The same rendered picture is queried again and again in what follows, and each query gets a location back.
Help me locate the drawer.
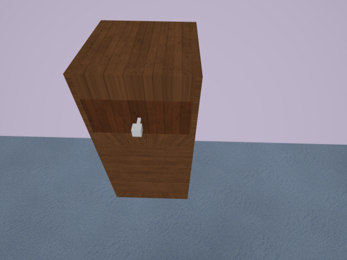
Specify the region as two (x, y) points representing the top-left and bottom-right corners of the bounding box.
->
(82, 99), (192, 135)

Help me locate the handle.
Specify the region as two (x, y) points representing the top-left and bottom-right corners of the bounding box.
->
(131, 118), (143, 137)

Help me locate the cabinet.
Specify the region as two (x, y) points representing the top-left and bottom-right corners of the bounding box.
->
(63, 20), (203, 199)

